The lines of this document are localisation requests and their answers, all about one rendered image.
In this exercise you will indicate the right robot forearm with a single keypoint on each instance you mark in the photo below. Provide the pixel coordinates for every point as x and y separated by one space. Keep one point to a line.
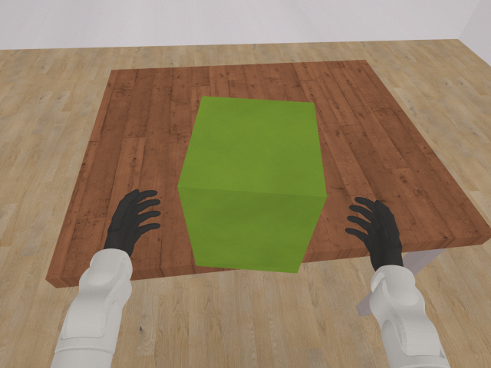
409 337

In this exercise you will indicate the table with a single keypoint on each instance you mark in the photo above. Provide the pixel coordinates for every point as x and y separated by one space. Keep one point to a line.
369 149

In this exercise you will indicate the left robot forearm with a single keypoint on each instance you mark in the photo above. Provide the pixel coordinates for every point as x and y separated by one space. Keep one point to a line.
90 330

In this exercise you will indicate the carton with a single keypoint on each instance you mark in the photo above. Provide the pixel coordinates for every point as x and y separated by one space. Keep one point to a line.
252 185

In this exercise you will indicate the right robot hand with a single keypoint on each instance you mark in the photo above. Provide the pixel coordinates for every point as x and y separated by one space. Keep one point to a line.
382 241

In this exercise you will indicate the left robot hand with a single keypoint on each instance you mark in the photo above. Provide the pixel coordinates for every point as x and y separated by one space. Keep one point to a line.
123 231

